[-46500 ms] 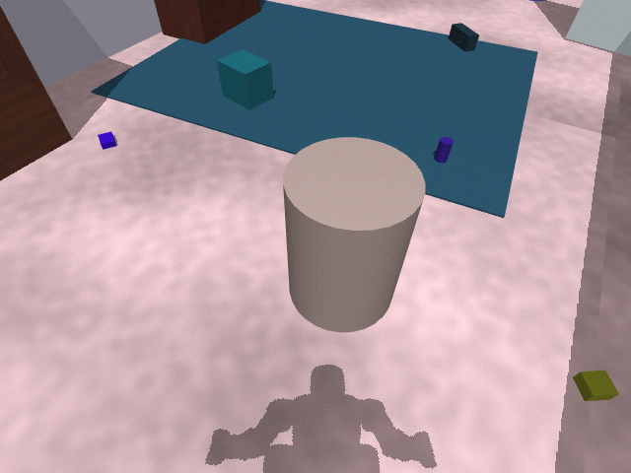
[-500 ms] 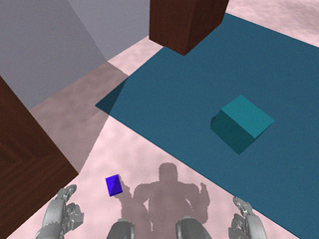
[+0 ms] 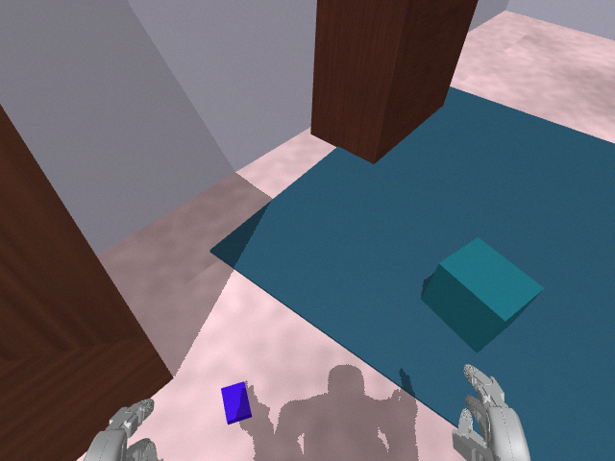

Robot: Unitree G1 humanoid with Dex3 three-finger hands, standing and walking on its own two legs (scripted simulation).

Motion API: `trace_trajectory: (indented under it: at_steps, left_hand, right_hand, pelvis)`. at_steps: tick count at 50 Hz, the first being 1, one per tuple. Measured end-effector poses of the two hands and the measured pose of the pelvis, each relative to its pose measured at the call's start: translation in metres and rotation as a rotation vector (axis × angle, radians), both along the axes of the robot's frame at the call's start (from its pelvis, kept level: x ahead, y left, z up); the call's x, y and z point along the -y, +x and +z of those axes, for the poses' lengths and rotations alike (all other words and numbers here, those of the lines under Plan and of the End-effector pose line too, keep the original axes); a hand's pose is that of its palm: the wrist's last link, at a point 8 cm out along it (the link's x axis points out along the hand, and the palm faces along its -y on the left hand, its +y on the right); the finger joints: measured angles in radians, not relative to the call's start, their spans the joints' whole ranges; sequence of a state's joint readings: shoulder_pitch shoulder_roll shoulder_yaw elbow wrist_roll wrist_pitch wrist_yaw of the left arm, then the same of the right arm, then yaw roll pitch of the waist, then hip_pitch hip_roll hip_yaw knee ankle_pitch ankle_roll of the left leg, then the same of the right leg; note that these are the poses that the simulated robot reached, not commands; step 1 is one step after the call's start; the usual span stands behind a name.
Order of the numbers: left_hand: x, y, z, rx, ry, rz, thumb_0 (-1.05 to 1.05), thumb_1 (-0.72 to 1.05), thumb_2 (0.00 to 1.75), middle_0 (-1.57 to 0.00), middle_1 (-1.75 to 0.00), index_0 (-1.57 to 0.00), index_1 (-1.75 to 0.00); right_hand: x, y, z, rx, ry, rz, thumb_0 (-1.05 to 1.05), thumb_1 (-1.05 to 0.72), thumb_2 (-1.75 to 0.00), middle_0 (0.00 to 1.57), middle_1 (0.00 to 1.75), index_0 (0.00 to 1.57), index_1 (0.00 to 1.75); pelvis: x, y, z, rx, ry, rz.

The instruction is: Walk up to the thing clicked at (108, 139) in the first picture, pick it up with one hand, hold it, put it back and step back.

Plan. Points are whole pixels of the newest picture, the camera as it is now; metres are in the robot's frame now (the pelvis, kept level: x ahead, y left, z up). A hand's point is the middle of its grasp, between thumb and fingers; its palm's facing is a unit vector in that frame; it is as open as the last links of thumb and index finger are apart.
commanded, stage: home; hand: left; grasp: from above
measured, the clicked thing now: (236, 402) +0.43 +0.18 -0.70
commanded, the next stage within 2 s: stand in 1.76 s
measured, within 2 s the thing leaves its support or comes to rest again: neither
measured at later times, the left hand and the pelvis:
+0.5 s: hand out of the picture +0.16 +0.18 -0.05, palm faces +0.04 -0.98 -0.20, open 7.5 cm; pelvis +0.00 +0.00 +0.00, yaw -1 degrees
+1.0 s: hand out of the picture +0.16 +0.18 -0.05, palm faces +0.03 -0.98 -0.20, open 7.4 cm; pelvis +0.00 +0.00 +0.00, yaw +0 degrees
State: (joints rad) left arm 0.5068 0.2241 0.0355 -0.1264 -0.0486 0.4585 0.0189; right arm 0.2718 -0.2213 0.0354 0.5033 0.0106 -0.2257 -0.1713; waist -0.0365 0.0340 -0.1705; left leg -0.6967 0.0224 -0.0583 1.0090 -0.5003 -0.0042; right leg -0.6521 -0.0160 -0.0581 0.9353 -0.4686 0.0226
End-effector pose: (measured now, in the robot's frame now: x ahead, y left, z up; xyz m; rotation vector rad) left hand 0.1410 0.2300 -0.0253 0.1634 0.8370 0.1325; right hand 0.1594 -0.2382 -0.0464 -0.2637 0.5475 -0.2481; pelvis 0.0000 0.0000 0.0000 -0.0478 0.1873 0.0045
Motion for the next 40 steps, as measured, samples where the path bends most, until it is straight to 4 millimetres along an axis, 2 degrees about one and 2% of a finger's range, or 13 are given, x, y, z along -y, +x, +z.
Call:
trace_trajectory:
  at_steps: [21, 40]
  left_hand:
    - [0.003, 0.005, 0.003, 0.016, 0.012, -0.018, 0.01, 0.89, 0.89, -0.20, -0.29, -0.20, -0.30]
    - [0.003, 0.003, 0.002, 0.012, 0.008, -0.017, 0.01, 0.88, 0.88, -0.20, -0.29, -0.20, -0.30]
  right_hand:
    - [0.003, -0.022, -0.014, -0.068, 0.016, -0.030, 0.02, -0.91, -0.90, 0.20, 0.30, 0.21, 0.30]
    - [0.005, -0.014, -0.009, -0.039, 0.004, -0.026, 0.02, -0.91, -0.90, 0.20, 0.30, 0.21, 0.30]
  pelvis:
    - [0.001, -0.001, 0.000, 0.008, 0.003, -0.009]
    - [0.002, -0.001, -0.001, 0.006, 0.001, -0.008]
